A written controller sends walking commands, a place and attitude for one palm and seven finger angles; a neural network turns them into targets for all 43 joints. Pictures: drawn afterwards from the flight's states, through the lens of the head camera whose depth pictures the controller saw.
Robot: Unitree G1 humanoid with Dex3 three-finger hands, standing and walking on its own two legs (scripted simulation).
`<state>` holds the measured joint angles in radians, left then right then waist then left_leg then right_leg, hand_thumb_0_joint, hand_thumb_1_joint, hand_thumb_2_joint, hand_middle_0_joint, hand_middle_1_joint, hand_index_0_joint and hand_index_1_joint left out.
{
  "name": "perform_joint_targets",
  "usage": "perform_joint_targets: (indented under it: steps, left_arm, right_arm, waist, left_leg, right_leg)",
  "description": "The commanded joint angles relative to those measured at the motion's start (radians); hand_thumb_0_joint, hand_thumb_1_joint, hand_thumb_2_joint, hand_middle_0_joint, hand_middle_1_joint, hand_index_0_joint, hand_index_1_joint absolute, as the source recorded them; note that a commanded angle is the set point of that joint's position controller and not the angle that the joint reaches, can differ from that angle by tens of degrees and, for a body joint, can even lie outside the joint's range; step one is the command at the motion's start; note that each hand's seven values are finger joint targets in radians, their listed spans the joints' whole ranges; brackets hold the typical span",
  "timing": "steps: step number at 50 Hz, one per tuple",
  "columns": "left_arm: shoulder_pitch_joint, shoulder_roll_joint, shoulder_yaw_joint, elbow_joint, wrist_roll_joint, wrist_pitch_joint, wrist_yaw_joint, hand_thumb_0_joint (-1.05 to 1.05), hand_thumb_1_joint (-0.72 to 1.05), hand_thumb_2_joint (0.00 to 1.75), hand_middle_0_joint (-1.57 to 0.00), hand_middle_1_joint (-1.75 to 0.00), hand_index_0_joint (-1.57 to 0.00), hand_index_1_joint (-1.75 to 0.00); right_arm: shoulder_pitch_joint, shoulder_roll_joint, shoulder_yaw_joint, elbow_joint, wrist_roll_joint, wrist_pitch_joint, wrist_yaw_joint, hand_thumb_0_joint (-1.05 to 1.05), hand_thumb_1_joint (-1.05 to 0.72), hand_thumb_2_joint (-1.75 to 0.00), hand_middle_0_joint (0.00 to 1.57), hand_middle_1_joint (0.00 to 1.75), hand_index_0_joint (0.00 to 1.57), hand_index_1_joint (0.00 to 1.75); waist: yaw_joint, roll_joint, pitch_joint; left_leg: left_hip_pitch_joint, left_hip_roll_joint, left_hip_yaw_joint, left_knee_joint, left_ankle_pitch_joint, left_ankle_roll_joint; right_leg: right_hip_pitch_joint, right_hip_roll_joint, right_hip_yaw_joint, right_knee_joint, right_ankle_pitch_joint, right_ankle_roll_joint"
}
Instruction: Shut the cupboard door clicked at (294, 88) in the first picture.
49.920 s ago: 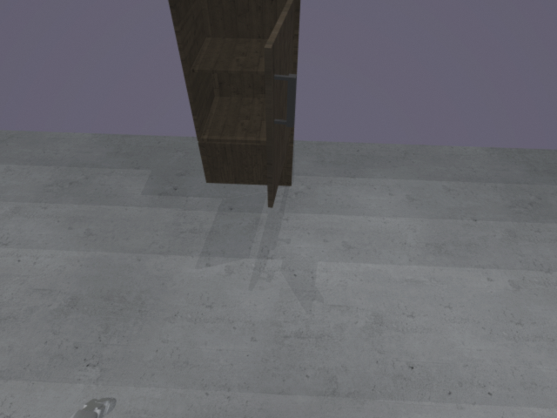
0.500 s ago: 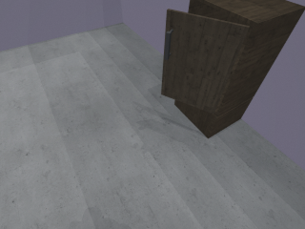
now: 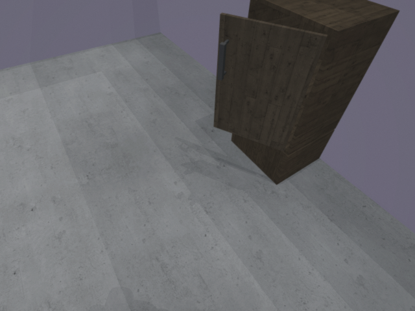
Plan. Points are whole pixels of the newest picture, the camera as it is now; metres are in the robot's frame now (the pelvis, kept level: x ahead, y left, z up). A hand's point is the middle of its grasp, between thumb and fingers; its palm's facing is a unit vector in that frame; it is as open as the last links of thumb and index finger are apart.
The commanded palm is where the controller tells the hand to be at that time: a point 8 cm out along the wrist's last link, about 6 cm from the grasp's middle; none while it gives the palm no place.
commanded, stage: look to check the result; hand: left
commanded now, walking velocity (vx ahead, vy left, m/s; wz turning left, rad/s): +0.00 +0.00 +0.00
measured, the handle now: (223, 60) +1.08 -0.02 -0.06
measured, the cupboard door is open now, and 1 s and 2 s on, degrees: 29 29 29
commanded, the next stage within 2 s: walk to a spot facing it in 0.40 s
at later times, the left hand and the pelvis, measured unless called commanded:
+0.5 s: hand out of the picture -0.05 +0.16 -0.18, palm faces +0.02 -0.99 -0.15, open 7.4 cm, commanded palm none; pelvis -0.02 +0.01 +0.00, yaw +0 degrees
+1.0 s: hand out of the picture +0.02 +0.16 -0.17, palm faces +0.27 -0.94 -0.22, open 7.4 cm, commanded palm none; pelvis +0.06 -0.02 +0.00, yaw +13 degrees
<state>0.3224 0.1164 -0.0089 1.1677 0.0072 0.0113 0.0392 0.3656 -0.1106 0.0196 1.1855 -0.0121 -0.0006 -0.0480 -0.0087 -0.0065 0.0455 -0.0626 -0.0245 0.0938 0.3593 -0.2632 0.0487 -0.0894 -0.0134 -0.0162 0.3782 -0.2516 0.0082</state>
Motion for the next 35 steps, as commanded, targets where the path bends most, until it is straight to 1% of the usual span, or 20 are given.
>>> perform_joint_targets:
  steps: [1, 3, 4, 6, 7, 10, 13, 17, 21, 24, 26, 27, 28, 29, 30, 31, 32, 33, 34, 35]
  left_arm:
    - [0.081, 0.079, 0.014, -0.012, -0.002, -0.011, 0.005, 0.0, 0.9, 0.9, -0.2, -0.3, -0.2, -0.3]
    - [0.087, 0.075, 0.013, -0.008, -0.001, -0.011, 0.005, 0.0, 0.9, 0.9, -0.2, -0.3, -0.2, -0.3]
    - [0.094, 0.077, 0.013, -0.008, 0.0, -0.013, 0.006, 0.0, 0.9, 0.9, -0.2, -0.3, -0.2, -0.3]
    - [0.09, 0.07, 0.013, -0.004, 0.0, -0.011, 0.006, 0.0, 0.9, 0.9, -0.2, -0.3, -0.2, -0.3]
    - [0.091, 0.067, 0.012, -0.005, 0.0, -0.011, 0.006, 0.0, 0.9, 0.9, -0.2, -0.3, -0.2, -0.3]
    - [0.096, 0.065, 0.012, -0.002, 0.001, -0.012, 0.007, 0.0, 0.9, 0.9, -0.2, -0.3, -0.2, -0.3]
    - [0.095, 0.064, 0.013, -0.004, 0.002, -0.014, 0.007, 0.0, 0.9, 0.9, -0.2, -0.3, -0.2, -0.3]
    - [0.094, 0.06, 0.012, -0.004, 0.004, -0.013, 0.007, 0.0, 0.9, 0.9, -0.2, -0.3, -0.2, -0.3]
    - [0.088, 0.068, 0.015, -0.008, 0.005, -0.013, 0.007, 0.0, 0.9, 0.9, -0.2, -0.3, -0.2, -0.3]
    - [0.091, 0.074, 0.015, -0.012, 0.006, -0.015, 0.007, 0.0, 0.9, 0.9, -0.2, -0.3, -0.2, -0.3]
    - [0.084, 0.071, 0.015, -0.011, 0.005, -0.015, 0.006, 0.0, 0.9, 0.9, -0.2, -0.3, -0.2, -0.3]
    - [0.082, 0.069, 0.016, -0.011, 0.004, -0.016, 0.006, 0.0, 0.9, 0.9, -0.2, -0.3, -0.2, -0.3]
    - [0.078, 0.077, 0.022, -0.019, 0.007, -0.013, 0.005, 0.0, 0.9, 0.9, -0.2, -0.3, -0.2, -0.3]
    - [0.076, 0.089, 0.03, -0.032, 0.012, -0.011, 0.002, 0.0, 0.9, 0.9, -0.2, -0.3, -0.2, -0.3]
    - [0.06, 0.093, 0.037, -0.045, 0.017, -0.007, -0.003, 0.0, 0.9, 0.9, -0.2, -0.3, -0.2, -0.3]
    - [0.05, 0.095, 0.044, -0.062, 0.023, -0.004, -0.009, 0.0, 0.9, 0.9, -0.2, -0.3, -0.2, -0.3]
    - [0.035, 0.091, 0.048, -0.081, 0.028, -0.003, -0.014, 0.0, 0.9, 0.9, -0.2, -0.3, -0.2, -0.3]
    - [0.012, 0.086, 0.049, -0.1, 0.032, -0.003, -0.019, 0.0, 0.9, 0.9, -0.2, -0.3, -0.2, -0.3]
    - [-0.007, 0.084, 0.052, -0.12, 0.034, -0.005, -0.025, 0.0, 0.9, 0.9, -0.2, -0.3, -0.2, -0.3]
    - [-0.026, 0.08, 0.053, -0.134, 0.033, -0.009, -0.029, 0.0, 0.9, 0.9, -0.2, -0.3, -0.2, -0.3]
  right_arm:
    - [0.072, -0.084, -0.02, -0.021, 0.005, -0.012, -0.007, 0.0, -0.9, -0.9, 0.2, 0.3, 0.2, 0.3]
    - [0.08, -0.08, -0.02, -0.019, 0.005, -0.012, -0.007, 0.0, -0.9, -0.9, 0.2, 0.3, 0.2, 0.3]
    - [0.082, -0.081, -0.021, -0.022, 0.007, -0.011, -0.006, 0.0, -0.9, -0.9, 0.2, 0.3, 0.2, 0.3]
    - [0.085, -0.076, -0.022, -0.02, 0.005, -0.012, -0.006, 0.0, -0.9, -0.9, 0.2, 0.3, 0.2, 0.3]
    - [0.087, -0.076, -0.021, -0.02, 0.005, -0.012, -0.007, 0.0, -0.9, -0.9, 0.2, 0.3, 0.2, 0.3]
    - [0.085, -0.074, -0.023, -0.023, 0.005, -0.012, -0.006, 0.0, -0.9, -0.9, 0.2, 0.3, 0.2, 0.3]
    - [0.087, -0.078, -0.024, -0.026, 0.005, -0.016, -0.007, 0.0, -0.9, -0.9, 0.2, 0.3, 0.2, 0.3]
    - [0.079, -0.078, -0.026, -0.032, 0.005, -0.014, -0.006, 0.0, -0.9, -0.9, 0.2, 0.3, 0.2, 0.3]
    - [0.077, -0.08, -0.028, -0.035, 0.005, -0.017, -0.005, 0.0, -0.9, -0.9, 0.2, 0.3, 0.2, 0.3]
    - [0.07, -0.089, -0.029, -0.041, 0.008, -0.017, -0.003, 0.0, -0.9, -0.9, 0.2, 0.3, 0.2, 0.3]
    - [0.065, -0.088, -0.03, -0.042, 0.005, -0.018, -0.003, 0.0, -0.9, -0.9, 0.2, 0.3, 0.2, 0.3]
    - [0.074, -0.086, -0.028, -0.039, 0.003, -0.017, -0.003, 0.0, -0.9, -0.9, 0.2, 0.3, 0.2, 0.3]
    - [0.082, -0.089, -0.032, -0.037, 0.0, -0.012, 0.0, 0.0, -0.9, -0.9, 0.2, 0.3, 0.2, 0.3]
    - [0.087, -0.108, -0.039, -0.044, -0.001, -0.004, 0.003, 0.0, -0.9, -0.9, 0.2, 0.3, 0.2, 0.3]
    - [0.08, -0.123, -0.048, -0.052, -0.006, 0.002, 0.005, 0.0, -0.9, -0.9, 0.2, 0.3, 0.2, 0.3]
    - [0.077, -0.14, -0.056, -0.061, -0.009, 0.005, 0.007, 0.0, -0.9, -0.9, 0.2, 0.3, 0.2, 0.3]
    - [0.08, -0.154, -0.065, -0.071, -0.012, 0.006, 0.008, 0.0, -0.9, -0.9, 0.2, 0.3, 0.2, 0.3]
    - [0.087, -0.171, -0.071, -0.078, -0.012, 0.007, 0.009, 0.0, -0.9, -0.9, 0.2, 0.3, 0.2, 0.3]
    - [0.098, -0.179, -0.076, -0.086, -0.011, 0.005, 0.011, 0.0, -0.9, -0.9, 0.2, 0.3, 0.2, 0.3]
    - [0.101, -0.182, -0.079, -0.094, -0.013, 0.001, 0.012, 0.0, -0.9, -0.9, 0.2, 0.3, 0.2, 0.3]
  waist:
    - [0.002, 0.004, 0.084]
    - [0.001, 0.012, 0.092]
    - [0.003, -0.004, 0.082]
    - [0.0, 0.012, 0.085]
    - [0.0, 0.006, 0.096]
    - [-0.001, 0.006, 0.097]
    - [-0.002, 0.001, 0.075]
    - [-0.002, 0.013, 0.107]
    - [-0.002, 0.015, 0.083]
    - [0.0, -0.004, 0.083]
    - [-0.002, 0.004, 0.081]
    - [-0.006, 0.003, 0.063]
    - [-0.009, 0.007, 0.064]
    - [-0.011, 0.011, 0.069]
    - [-0.013, 0.032, 0.108]
    - [-0.013, 0.067, 0.139]
    - [-0.017, 0.097, 0.162]
    - [-0.022, 0.131, 0.189]
    - [-0.025, 0.135, 0.183]
    - [-0.031, 0.14, 0.18]
  left_leg:
    - [-0.083, 0.12, -0.108, -0.076, 0.177, -0.009]
    - [-0.092, 0.118, -0.107, -0.078, 0.156, -0.009]
    - [-0.087, 0.119, -0.109, -0.073, 0.156, -0.007]
    - [-0.093, 0.119, -0.109, -0.081, 0.137, -0.009]
    - [-0.101, 0.119, -0.112, -0.083, 0.126, -0.008]
    - [-0.1, 0.121, -0.113, -0.083, 0.126, -0.008]
    - [-0.088, 0.123, -0.117, -0.076, 0.159, -0.006]
    - [-0.104, 0.122, -0.119, -0.087, 0.12, -0.007]
    - [-0.093, 0.128, -0.122, -0.088, 0.139, -0.007]
    - [-0.094, 0.127, -0.123, -0.081, 0.136, -0.005]
    - [-0.089, 0.127, -0.121, -0.085, 0.144, -0.006]
    - [-0.089, 0.12, -0.126, -0.079, 0.106, -0.006]
    - [-0.103, 0.116, -0.133, -0.082, -0.007, -0.001]
    - [-0.123, 0.124, -0.158, -0.093, -0.141, 0.012]
    - [-0.164, 0.144, -0.205, -0.124, -0.27, 0.028]
    - [-0.197, 0.174, -0.268, -0.153, -0.372, 0.053]
    - [-0.207, 0.206, -0.343, -0.178, -0.44, 0.083]
    - [-0.213, 0.239, -0.412, -0.202, -0.491, 0.112]
    - [-0.199, 0.257, -0.457, -0.205, -0.5, 0.138]
    - [-0.188, 0.263, -0.486, -0.208, -0.473, 0.153]
  right_leg:
    - [-0.05, -0.078, 0.069, -0.053, 0.144, -0.032]
    - [-0.056, -0.077, 0.071, -0.056, 0.133, -0.03]
    - [-0.056, -0.075, 0.07, -0.058, 0.133, -0.031]
    - [-0.062, -0.076, 0.071, -0.053, 0.123, -0.029]
    - [-0.069, -0.075, 0.071, -0.052, 0.117, -0.029]
    - [-0.081, -0.074, 0.072, -0.049, 0.113, -0.028]
    - [-0.075, -0.074, 0.073, -0.042, 0.133, -0.027]
    - [-0.1, -0.073, 0.074, -0.043, 0.111, -0.025]
    - [-0.095, -0.074, 0.071, -0.034, 0.119, -0.024]
    - [-0.097, -0.073, 0.073, -0.04, 0.118, -0.023]
    - [-0.101, -0.076, 0.075, -0.036, 0.125, -0.024]
    - [-0.087, -0.075, 0.063, -0.03, 0.101, -0.02]
    - [-0.091, -0.071, 0.046, -0.006, 0.019, -0.022]
    - [-0.11, -0.062, 0.023, 0.027, -0.085, -0.024]
    - [-0.151, -0.05, 0.003, 0.064, -0.165, -0.021]
    - [-0.192, -0.036, -0.023, 0.113, -0.204, -0.015]
    - [-0.244, -0.02, -0.045, 0.177, -0.204, -0.01]
    - [-0.294, -0.006, -0.063, 0.244, -0.191, -0.006]
    - [-0.323, -0.005, -0.069, 0.278, -0.182, -0.006]
    - [-0.344, -0.009, -0.061, 0.3, -0.177, -0.008]
